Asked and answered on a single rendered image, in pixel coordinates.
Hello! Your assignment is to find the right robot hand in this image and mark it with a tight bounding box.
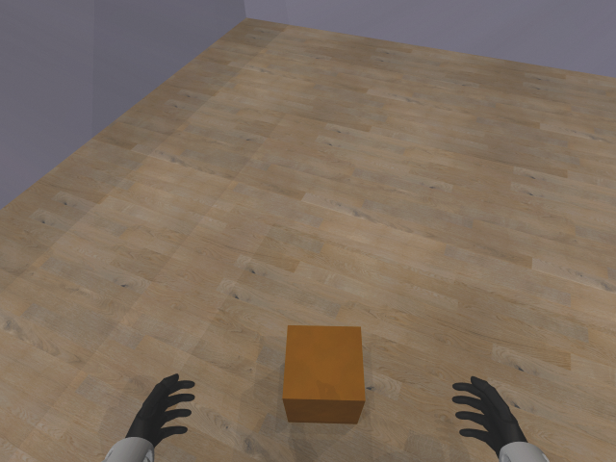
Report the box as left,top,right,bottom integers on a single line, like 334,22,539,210
452,376,528,458

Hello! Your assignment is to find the robot right forearm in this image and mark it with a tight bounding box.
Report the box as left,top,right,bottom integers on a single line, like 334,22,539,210
499,442,550,462

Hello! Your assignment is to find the left robot hand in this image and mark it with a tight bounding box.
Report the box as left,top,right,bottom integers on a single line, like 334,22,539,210
125,373,194,449

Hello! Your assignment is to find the robot left forearm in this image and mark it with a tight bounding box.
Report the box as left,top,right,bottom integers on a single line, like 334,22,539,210
102,437,154,462

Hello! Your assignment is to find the carton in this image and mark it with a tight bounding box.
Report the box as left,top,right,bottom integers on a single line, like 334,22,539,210
282,325,366,424

